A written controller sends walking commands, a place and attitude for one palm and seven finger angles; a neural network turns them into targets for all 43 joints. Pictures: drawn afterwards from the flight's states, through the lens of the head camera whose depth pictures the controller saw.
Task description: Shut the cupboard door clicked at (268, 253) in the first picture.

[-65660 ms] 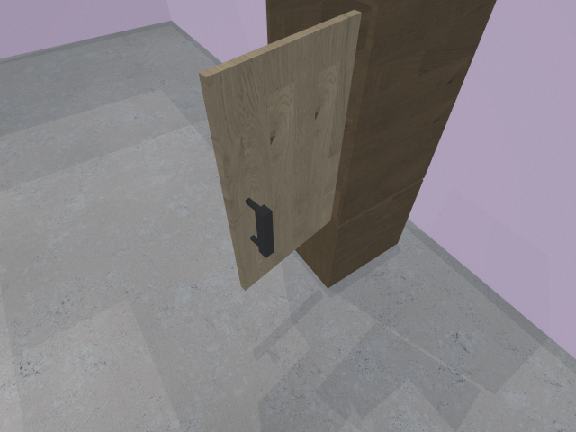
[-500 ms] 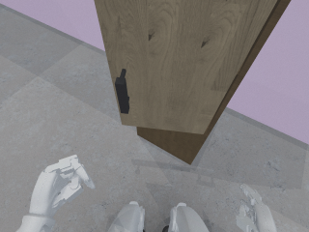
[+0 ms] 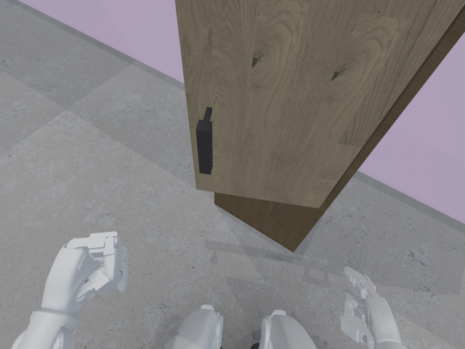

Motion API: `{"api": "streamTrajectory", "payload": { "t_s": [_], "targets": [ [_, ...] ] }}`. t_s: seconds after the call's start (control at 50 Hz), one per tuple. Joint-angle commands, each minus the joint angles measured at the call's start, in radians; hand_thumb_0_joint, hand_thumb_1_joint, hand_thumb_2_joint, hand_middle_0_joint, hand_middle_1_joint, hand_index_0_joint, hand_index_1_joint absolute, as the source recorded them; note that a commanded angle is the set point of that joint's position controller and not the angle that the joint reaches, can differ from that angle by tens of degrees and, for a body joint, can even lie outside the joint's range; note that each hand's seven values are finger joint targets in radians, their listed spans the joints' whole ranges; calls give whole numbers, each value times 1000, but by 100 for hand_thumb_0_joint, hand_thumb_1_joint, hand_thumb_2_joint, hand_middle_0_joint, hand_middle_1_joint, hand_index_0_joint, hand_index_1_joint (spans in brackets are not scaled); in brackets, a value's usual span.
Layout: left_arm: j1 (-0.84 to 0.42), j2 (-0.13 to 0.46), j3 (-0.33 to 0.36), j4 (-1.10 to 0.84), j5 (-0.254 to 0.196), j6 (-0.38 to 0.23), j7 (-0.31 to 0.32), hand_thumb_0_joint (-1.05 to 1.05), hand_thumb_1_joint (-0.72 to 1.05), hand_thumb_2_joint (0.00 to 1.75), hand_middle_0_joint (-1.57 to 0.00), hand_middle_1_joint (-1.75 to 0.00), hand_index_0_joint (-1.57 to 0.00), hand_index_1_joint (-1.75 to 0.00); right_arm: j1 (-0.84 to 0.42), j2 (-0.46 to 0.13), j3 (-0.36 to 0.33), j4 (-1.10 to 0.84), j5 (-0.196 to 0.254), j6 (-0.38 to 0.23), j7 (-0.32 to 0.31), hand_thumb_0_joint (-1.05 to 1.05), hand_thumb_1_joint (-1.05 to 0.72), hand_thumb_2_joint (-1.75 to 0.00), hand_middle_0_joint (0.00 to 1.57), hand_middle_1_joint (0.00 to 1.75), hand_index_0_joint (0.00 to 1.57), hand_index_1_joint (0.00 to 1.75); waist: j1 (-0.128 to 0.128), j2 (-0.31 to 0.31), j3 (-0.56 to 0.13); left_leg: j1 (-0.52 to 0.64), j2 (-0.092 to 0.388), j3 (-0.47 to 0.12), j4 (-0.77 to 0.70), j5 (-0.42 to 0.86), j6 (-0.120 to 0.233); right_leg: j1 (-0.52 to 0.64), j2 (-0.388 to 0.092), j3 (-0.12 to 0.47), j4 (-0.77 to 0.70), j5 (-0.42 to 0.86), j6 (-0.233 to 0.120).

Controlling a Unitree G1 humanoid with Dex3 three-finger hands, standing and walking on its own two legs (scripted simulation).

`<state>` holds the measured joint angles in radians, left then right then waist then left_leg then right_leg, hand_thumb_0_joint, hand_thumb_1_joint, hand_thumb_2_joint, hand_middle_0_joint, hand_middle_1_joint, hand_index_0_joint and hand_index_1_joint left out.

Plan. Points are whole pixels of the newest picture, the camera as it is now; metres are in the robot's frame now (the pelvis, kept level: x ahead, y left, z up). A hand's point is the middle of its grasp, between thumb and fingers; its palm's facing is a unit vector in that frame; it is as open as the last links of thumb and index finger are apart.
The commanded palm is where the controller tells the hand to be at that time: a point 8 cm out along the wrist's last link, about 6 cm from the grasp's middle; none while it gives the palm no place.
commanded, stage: raise the hand and make a fist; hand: left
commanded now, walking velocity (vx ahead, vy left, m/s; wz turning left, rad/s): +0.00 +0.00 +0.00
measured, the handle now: (207, 141) +0.49 +0.10 +0.02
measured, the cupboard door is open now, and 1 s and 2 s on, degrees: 24 24 24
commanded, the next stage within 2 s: bring the fist close to the handle in 0.30 s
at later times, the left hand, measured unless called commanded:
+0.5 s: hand (127, 271) +0.23 +0.18 +0.04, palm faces -0.06 -1.00 -0.03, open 3.1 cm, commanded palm +0.22 +0.22 +0.04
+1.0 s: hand (186, 217) +0.32 +0.11 +0.03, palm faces -0.10 -0.99 -0.02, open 3.1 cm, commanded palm +0.31 +0.16 +0.03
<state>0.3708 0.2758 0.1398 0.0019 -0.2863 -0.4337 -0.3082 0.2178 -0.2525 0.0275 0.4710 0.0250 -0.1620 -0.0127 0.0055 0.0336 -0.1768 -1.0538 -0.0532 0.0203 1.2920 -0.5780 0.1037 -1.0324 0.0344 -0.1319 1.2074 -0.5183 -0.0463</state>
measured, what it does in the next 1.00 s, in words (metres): stands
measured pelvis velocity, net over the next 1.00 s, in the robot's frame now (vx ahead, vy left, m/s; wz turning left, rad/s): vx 0.00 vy -0.02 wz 0.00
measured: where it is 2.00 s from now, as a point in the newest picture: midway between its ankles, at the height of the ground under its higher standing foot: outside the picture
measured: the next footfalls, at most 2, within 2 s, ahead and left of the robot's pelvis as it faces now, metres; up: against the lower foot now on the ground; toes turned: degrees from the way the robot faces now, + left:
none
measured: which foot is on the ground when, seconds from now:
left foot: down 0.00-1.00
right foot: down 0.00-1.00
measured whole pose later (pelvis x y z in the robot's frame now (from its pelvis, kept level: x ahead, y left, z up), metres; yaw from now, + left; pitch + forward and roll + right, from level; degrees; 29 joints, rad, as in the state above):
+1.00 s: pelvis +0.00 -0.02 +0.00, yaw +0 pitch +21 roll -2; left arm -0.03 0.21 0.02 0.27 -0.17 -0.41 -0.12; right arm 0.23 -0.26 0.03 0.52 0.01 -0.08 0.02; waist -0.04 0.03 -0.19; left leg -1.08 -0.05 0.03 1.29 -0.58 0.08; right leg -1.08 0.04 -0.12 1.24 -0.53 -0.08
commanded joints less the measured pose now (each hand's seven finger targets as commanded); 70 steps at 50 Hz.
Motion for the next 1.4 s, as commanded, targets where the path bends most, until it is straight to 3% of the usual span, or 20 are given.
{"api": "streamTrajectory", "payload": {
  "t_s": [0.0, 0.16, 0.22, 0.3, 0.38, 0.42, 0.46, 0.54, 0.6, 0.62, 0.64, 0.76, 0.82, 0.86, 0.94, 1.02, 1.18, 1.28, 1.32, 1.38],
  "targets": [
    [2, 93, 62, -200, -22, -66, 3, 0, 90, 90, -130, -150, -130, -150, -18, -148, -80, -147, 7, -48, -10, 0, -90, -90, 20, 30, 20, 30, -7, 37, -258, 247, 60, -182, -258, 324, -138, 130, 6, 65, -115, 145, 0],
    [5, 105, 64, -218, -13, -77, 19, 0, 90, 90, -130, -150, -130, -150, -16, -152, -83, -147, 7, -45, -8, 0, -90, -90, 20, 30, 20, 30, -6, 73, -260, 262, 65, -193, -263, 312, -145, 98, 5, 65, -103, 132, -1],
    [16, 118, 80, -213, -17, -78, 26, 0, 90, 90, -130, -150, -130, -150, -15, -152, -83, -146, 5, -45, -9, 0, -90, -90, 20, 30, 20, 30, -2, 62, -264, 252, 62, -187, -253, 348, -145, 114, 11, 66, -100, 152, -5],
    [17, 92, 60, -192, -12, -75, 31, 0, 90, 90, -130, -150, -130, -150, -20, -150, -80, -149, 9, -39, -9, 0, -90, -90, 20, 30, 20, 30, -13, 17, -238, 208, 58, -177, -257, 249, -129, 120, 6, 70, -116, 108, 3],
    [3, 98, 59, -205, -15, -76, 27, 0, 90, 90, -130, -150, -130, -150, -21, -147, -77, -150, 9, -40, -11, 0, -90, -90, 20, 30, 20, 30, -14, 32, -247, 202, 53, -167, -249, 236, -123, 129, 4, 78, -125, 105, 1],
    [-102, 96, 31, -201, -5, -82, 29, 0, 90, 90, -130, -150, -130, -150, -17, -153, -71, -138, 3, -43, -17, 0, -90, -90, 20, 30, 20, 30, -37, 36, -227, 186, 54, -175, -231, 221, -117, 100, 7, 80, -112, 104, -2],
    [-125, 82, 19, -175, 1, -86, 33, 0, 90, 90, -130, -150, -130, -150, -14, -150, -71, -128, 4, -45, -17, 0, -90, -90, 20, 30, 20, 30, -41, 27, -231, 181, 52, -164, -221, 209, -113, 94, 3, 85, -118, 95, 2],
    [-247, 92, 7, -149, 17, -74, 42, 0, 90, 90, -130, -150, -130, -150, -18, -154, -67, -114, 4, -40, -17, 0, -90, -90, 20, 30, 20, 30, -43, 47, -258, 173, 49, -161, -210, 198, -107, 95, -1, 94, -112, 94, -1],
    [-257, 74, -12, -135, 26, -52, 62, 0, 90, 90, -130, -150, -130, -150, -18, -149, -65, -119, 5, -30, -9, 0, -90, -90, 20, 30, 20, 30, -31, 50, -291, 198, 47, -156, -219, 233, -106, 123, -3, 97, -121, 119, 1],
    [-266, 98, 10, -131, 32, -42, 71, 0, 90, 90, -130, -150, -130, -150, -9, -153, -67, -117, 4, -25, -9, 0, -90, -90, 20, 30, 20, 30, -20, 59, -312, 207, 48, -158, -218, 268, -110, 136, 0, 95, -112, 138, -5],
    [-282, 64, -27, -129, 39, -34, 78, 0, 90, 90, -130, -150, -130, -150, -16, -146, -63, -121, 3, -19, -4, 0, -90, -90, 20, 30, 20, 30, -27, 58, -316, 212, 46, -149, -215, 284, -105, 145, -3, 97, -120, 153, -1],
    [-384, 31, -53, -26, 72, -18, 137, 0, 90, 90, -130, -150, -130, -150, -9, -139, -60, -111, -1, 15, 9, 0, -90, -90, 20, 30, 20, 30, -40, -2, -291, 161, 43, -125, -202, 260, -89, 171, -8, 113, -136, 158, 5],
    [-480, 34, -60, 10, 90, -32, 161, 0, 90, 90, -130, -150, -130, -150, -4, -143, -61, -101, -5, 26, 10, 0, -90, -90, 20, 30, 20, 30, -48, 1, -286, 152, 42, -124, -196, 246, -84, 163, -8, 120, -135, 151, 2],
    [-510, 18, -75, 17, 101, -46, 173, 0, 90, 90, -130, -150, -130, -150, -1, -141, -63, -94, -8, 30, 17, 0, -90, -90, 20, 30, 20, 30, -46, 20, -329, 190, 45, -126, -198, 277, -89, 160, -12, 118, -127, 176, 3],
    [-572, 17, -70, 93, 111, -50, 194, 0, 90, 90, -130, -150, -130, -150, 10, -138, -64, -78, -11, 51, 22, 0, -90, -90, 20, 30, 20, 30, -52, -21, -346, 159, 40, -105, -180, 309, -79, 209, -13, 135, -128, 238, 8],
    [-683, 10, -74, 162, 120, -57, 215, 0, 90, 90, -130, -150, -130, -150, 21, -140, -65, -59, -13, 69, 25, 0, -90, -90, 20, 30, 20, 30, -63, -14, -332, 150, 39, -101, -177, 292, -77, 196, -14, 141, -131, 229, 8],
    [-814, -27, -89, 258, 139, -89, 248, 0, 90, 90, -130, -150, -130, -150, 43, -134, -73, -30, -18, 95, 38, 0, -90, -90, 20, 30, 20, 30, -68, -16, -407, 176, 39, -90, -168, 354, -80, 228, -19, 151, -119, 318, 13],
    [-948, -35, -86, 373, 154, -102, 270, 0, 90, 90, -130, -150, -130, -150, 58, -133, -74, -6, -21, 115, 42, 0, -90, -90, 20, 30, 20, 30, -95, -49, -366, 126, 35, -80, -159, 302, -73, 217, -21, 164, -134, 289, 18],
    [-1016, -18, -76, 393, 162, -116, 284, 0, 90, 90, -130, -150, -130, -150, 67, -137, -73, -3, -25, 119, 42, 0, -90, -90, 20, 30, 20, 30, -99, -31, -384, 123, 33, -80, -155, 294, -71, 219, -19, 169, -129, 284, 16],
    [-1083, -43, -79, 452, 172, -141, 302, 0, 90, 90, -130, -150, -130, -150, 76, -132, -77, 16, -31, 123, 49, 0, -90, -90, 20, 30, 20, 30, -110, -28, -423, 143, 33, -80, -147, 311, -74, 206, -20, 167, -121, 301, 19]
  ]
}}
